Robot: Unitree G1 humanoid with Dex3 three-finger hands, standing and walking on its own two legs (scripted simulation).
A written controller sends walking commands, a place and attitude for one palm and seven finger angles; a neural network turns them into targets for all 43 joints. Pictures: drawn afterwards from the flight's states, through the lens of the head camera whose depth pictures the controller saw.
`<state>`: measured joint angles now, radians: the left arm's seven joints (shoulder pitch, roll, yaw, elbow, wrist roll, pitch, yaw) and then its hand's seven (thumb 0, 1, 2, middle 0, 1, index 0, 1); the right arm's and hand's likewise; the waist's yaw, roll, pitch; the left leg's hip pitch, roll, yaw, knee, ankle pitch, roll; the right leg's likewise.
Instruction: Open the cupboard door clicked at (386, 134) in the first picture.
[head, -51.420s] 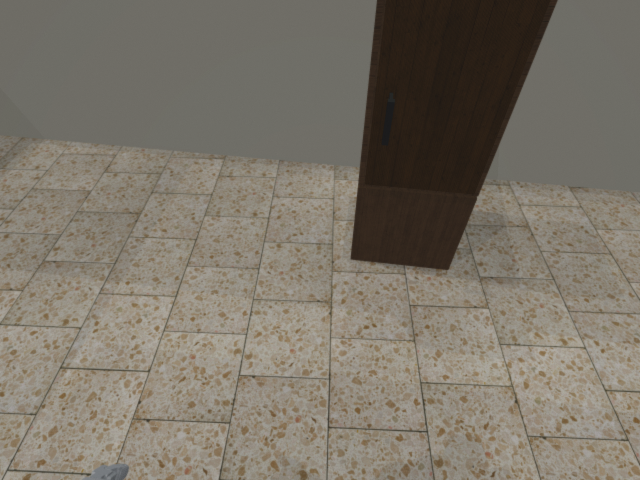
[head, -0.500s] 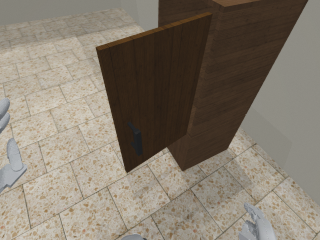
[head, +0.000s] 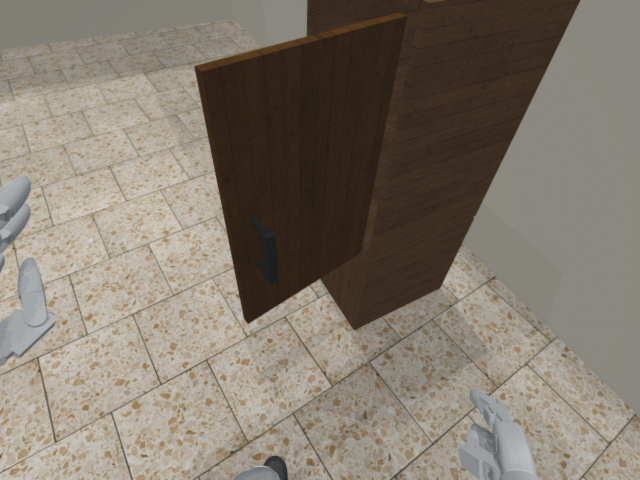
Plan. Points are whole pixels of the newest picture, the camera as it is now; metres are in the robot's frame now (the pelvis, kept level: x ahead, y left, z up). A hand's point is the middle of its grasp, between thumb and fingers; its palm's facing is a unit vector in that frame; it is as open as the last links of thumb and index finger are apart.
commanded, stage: step back with the hand held close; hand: left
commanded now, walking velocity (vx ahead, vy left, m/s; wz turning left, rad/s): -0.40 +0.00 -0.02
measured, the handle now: (263, 251) +0.51 +0.13 -0.07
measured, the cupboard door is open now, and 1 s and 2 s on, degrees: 100 100 100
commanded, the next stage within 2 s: stop stepping back and stand still in 0.16 s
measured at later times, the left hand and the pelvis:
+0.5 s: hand out of the picture +0.13 +0.27 +0.19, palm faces +0.28 -0.80 -0.53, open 7.4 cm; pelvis -0.08 +0.02 +0.01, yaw -3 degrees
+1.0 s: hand out of the picture +0.10 +0.28 +0.18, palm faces +0.32 -0.80 -0.52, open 7.4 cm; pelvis -0.11 +0.04 +0.01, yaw -3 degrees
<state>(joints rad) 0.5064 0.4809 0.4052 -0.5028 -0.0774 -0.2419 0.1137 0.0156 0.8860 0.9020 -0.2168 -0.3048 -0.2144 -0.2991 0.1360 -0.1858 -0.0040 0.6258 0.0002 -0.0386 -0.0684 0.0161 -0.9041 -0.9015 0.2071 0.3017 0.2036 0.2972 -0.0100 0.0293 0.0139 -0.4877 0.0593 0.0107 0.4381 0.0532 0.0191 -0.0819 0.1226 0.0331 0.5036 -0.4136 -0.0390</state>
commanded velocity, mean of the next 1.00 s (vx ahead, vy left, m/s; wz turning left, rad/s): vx -0.01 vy -0.01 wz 0.00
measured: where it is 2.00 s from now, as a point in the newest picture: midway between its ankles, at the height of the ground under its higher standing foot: outside the picture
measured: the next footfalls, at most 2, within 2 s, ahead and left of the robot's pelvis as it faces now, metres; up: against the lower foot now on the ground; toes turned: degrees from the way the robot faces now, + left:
left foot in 0.16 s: +0.12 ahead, +0.10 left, +0.00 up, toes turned -2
right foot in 0.48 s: -0.13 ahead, -0.05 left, +0.00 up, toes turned -5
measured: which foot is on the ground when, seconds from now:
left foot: down 0.00-0.06, up 0.08-0.14, down 0.16-0.48, up 0.50-0.64, down 0.66-1.00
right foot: down 0.00-0.20, up 0.22-0.46, down 0.48-1.00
